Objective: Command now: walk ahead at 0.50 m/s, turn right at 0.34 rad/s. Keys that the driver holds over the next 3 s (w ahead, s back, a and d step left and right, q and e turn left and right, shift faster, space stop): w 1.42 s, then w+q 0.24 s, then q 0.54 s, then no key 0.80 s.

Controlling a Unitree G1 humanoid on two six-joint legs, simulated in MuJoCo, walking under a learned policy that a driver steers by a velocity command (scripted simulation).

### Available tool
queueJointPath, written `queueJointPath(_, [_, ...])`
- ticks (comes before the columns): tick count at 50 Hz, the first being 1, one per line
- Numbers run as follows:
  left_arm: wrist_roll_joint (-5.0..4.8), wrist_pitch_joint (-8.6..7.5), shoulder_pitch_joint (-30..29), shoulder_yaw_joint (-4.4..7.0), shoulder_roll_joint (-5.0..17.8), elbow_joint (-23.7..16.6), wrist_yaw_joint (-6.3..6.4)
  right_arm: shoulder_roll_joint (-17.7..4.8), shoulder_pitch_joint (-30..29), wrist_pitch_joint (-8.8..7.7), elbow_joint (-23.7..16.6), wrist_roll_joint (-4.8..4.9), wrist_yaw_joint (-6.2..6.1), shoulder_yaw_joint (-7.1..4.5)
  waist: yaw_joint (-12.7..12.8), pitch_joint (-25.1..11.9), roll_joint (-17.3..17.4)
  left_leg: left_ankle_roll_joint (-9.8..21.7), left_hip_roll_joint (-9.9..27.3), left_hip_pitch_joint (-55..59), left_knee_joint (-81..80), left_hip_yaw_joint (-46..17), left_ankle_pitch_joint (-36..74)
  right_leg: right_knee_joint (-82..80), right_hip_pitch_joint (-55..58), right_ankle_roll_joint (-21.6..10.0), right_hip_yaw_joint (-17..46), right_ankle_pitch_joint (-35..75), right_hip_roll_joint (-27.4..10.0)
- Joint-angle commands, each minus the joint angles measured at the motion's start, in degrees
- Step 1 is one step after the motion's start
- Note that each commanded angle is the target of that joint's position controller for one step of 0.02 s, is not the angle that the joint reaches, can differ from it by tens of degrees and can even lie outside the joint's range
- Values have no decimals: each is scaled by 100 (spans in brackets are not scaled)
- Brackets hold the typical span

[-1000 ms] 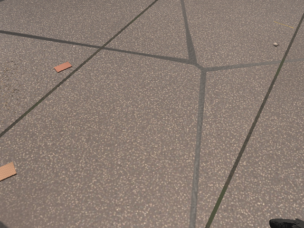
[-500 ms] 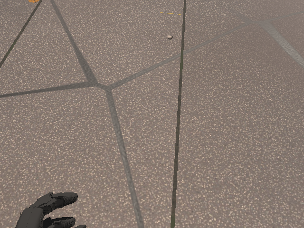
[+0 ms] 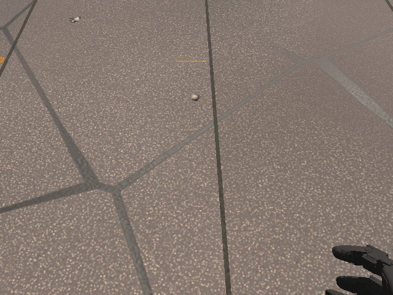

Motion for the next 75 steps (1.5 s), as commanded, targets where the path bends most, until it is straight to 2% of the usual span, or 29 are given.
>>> queueJointPath(1, [36,-110,457,-50,123,-433,-12,-1517,2000,-83,-5,-182,-70,-549,-911,-2144,602,1458,1877,4694,177,-2514,-184,3433,-2493,128,-34,2035,-235])
queueJointPath(2, [-71,-166,761,-91,258,-339,-23,-1323,2373,-31,279,4,12,-539,-919,-2375,1643,1872,2479,5212,-706,-4484,-1744,4549,-3724,283,-108,-493,-35])
queueJointPath(3, [-126,-174,126,23,735,-395,-26,-873,2087,12,182,106,-20,-418,-1061,-1426,808,1584,2264,4566,-929,-4062,-2720,5002,-4274,289,11,-160,-376])
queueJointPath(4, [-81,-175,-554,25,811,-560,-29,-697,1696,77,130,69,-55,-342,-1037,-749,276,1344,2003,3690,-1024,-3207,-2537,4920,-4300,279,-260,318,-615])
queueJointPath(6, [78,-197,-946,21,620,-699,-55,-529,1281,110,150,-33,-61,-247,-673,-40,100,1204,1532,2329,-1346,-2230,-1466,4133,-3908,263,-468,852,-1018])
queueJointPath(9, [60,-159,-702,-52,300,-579,-82,-527,1283,57,265,15,-39,-240,-463,-41,349,1227,1258,1790,-1639,-1522,-572,3404,-3452,329,-719,1018,-1180])
queueJointPath(13, [116,-216,-1430,-180,107,-728,-110,-882,1471,92,432,82,-88,-330,-658,11,223,1206,1179,1752,-1833,-849,33,1839,-3370,433,-912,2083,-1261])
queueJointPath(20, [6,-312,-2516,-165,238,-979,-262,-1101,2109,252,770,192,-97,-371,-1022,205,268,969,1379,2341,-1554,-631,-1,228,-2917,341,-1103,2676,-960])
queueJointPath(22, [8,-340,-2420,-119,350,-988,-293,-1176,2108,316,827,207,-121,-396,-871,161,340,865,1495,2581,-1279,-667,351,-32,-2619,184,-1162,2319,-881])
queueJointPath(24, [68,-348,-1396,65,670,-683,-247,-1088,2031,360,836,211,-152,-351,-301,-445,232,617,1148,2409,-51,-277,1752,-366,-1027,-86,-1386,2274,-650])
queueJointPath(25, [137,-340,-353,193,1041,-488,-186,-820,1953,345,710,112,-169,-229,157,-1221,-122,371,862,1520,1464,13,1084,-176,558,-442,-582,2376,-1414])
queueJointPath(26, [181,-294,125,315,1649,-380,-160,-256,2461,231,499,49,-161,-41,-12,-1852,-1583,-65,-59,-816,3621,338,-1910,-495,2498,-1343,1880,1817,-2782])
queueJointPath(27, [77,-272,299,205,1183,-323,-176,-639,2301,129,569,138,-146,-117,182,-2035,-1523,-83,-36,-1654,4490,-354,-3188,-1082,2540,-1559,2900,933,-2895])
queueJointPath(28, [51,-278,-72,103,942,-338,-180,-971,1850,73,436,250,-117,-214,133,-1185,-1154,-23,277,-2072,4691,-365,-2772,-1192,1898,-1305,2137,857,-2688])
queueJointPath(31, [160,-300,-932,-58,485,-411,-217,-829,1460,149,360,82,-125,-228,-386,-271,-730,-76,801,-1377,3892,-227,-1652,-1654,-8,-988,753,1944,-2047])
queueJointPath(35, [117,-420,-963,4,633,-235,-197,-542,1397,325,317,49,-142,-166,-608,-72,-600,-262,859,-1098,3171,-146,-1019,-2104,-691,-1074,34,2818,-1900])
queueJointPath(41, [43,-367,-440,47,866,118,-104,-341,234,253,29,91,-47,-61,-206,207,-465,-231,628,-822,1114,52,630,-2173,-575,-783,-677,2928,-1679])
queueJointPath(46, [0,-233,7,72,972,432,-79,-444,-388,193,-256,136,113,-74,-55,364,-498,21,470,-951,414,47,226,-1749,323,-666,-536,3084,-2054])
queueJointPath(48, [4,-168,-7,96,1044,493,-55,-543,-221,176,-248,122,144,-109,-204,238,-592,178,341,-576,257,154,-213,-1407,585,-553,-533,3773,-2114])
queueJointPath(50, [20,-114,-154,71,1029,487,-30,-864,911,173,67,79,90,-292,-831,-481,-572,461,26,1154,45,454,-197,-69,386,-330,-868,5376,-1751])
queueJointPath(51, [122,-128,-170,-31,807,360,-11,-1229,1937,190,278,33,26,-415,-1226,-1306,-229,787,744,2906,364,-277,216,1432,-618,-132,-1097,4451,-1468])
queueJointPath(52, [126,-250,524,-235,153,250,-62,-1729,2377,226,377,-9,17,-533,-1009,-2114,1221,1726,2143,5072,-44,-2961,-926,3688,-3050,315,-1293,1348,-466])
queueJointPath(53, [70,-368,261,-157,534,347,-102,-1210,2492,261,389,75,16,-400,-1200,-2327,1125,1747,2282,5172,-738,-4006,-1587,4417,-3766,293,-528,-419,-457])
queueJointPath(54, [-82,-432,-249,-46,883,172,-138,-1038,2086,270,364,90,-1,-318,-1151,-1369,763,1488,2115,4454,-873,-3199,-1733,4637,-4229,241,-550,-113,-766])
queueJointPath(56, [-7,-431,-801,-65,742,43,-105,-785,1444,269,313,27,7,-243,-818,-383,117,1294,1658,2826,-1191,-2020,-892,4017,-3963,252,-821,714,-1224])
queueJointPath(60, [73,-196,-526,-90,407,162,-58,-689,1204,130,398,22,28,-234,-390,-167,316,1327,1344,1741,-1766,-1139,-23,3262,-3233,419,-841,1295,-1457])
queueJointPath(67, [94,-278,-1889,-193,207,-162,-145,-1006,1697,197,734,92,-119,-326,-779,197,140,1075,1099,1858,-1974,-263,131,858,-3225,536,-1068,3215,-1273])
queueJointPath(72, [42,-344,-2527,-178,345,-418,-283,-1107,2103,319,1029,174,-151,-377,-932,369,179,978,1466,2573,-1611,-447,45,104,-3188,350,-1017,2908,-1126])
queueJointPath(75, [62,-420,-1935,-58,594,-292,-300,-1188,1946,413,1065,198,-193,-405,-474,84,277,796,1450,2701,-846,-593,943,-283,-2175,153,-1175,2378,-884])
